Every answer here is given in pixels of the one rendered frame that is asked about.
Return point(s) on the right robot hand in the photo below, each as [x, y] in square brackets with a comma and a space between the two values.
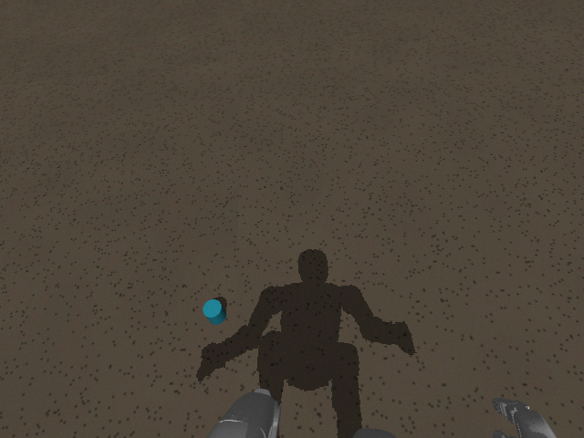
[529, 424]

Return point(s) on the tin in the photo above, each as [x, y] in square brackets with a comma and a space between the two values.
[214, 311]

